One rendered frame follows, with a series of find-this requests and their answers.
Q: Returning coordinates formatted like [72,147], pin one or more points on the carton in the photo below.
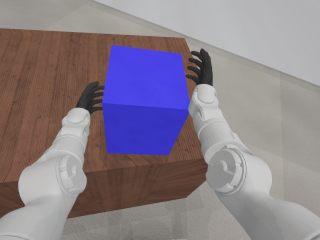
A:
[145,101]

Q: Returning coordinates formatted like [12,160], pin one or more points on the right robot forearm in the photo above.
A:
[210,125]

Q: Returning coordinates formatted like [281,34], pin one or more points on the right robot hand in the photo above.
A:
[205,73]

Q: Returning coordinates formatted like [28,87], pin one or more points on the right robot upper arm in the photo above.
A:
[242,182]

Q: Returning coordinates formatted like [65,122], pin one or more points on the pedestal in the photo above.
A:
[42,76]

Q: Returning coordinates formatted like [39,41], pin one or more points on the left robot forearm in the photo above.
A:
[71,139]

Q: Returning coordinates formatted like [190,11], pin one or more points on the left robot upper arm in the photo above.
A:
[49,190]

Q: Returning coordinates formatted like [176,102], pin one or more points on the left robot hand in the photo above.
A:
[86,101]

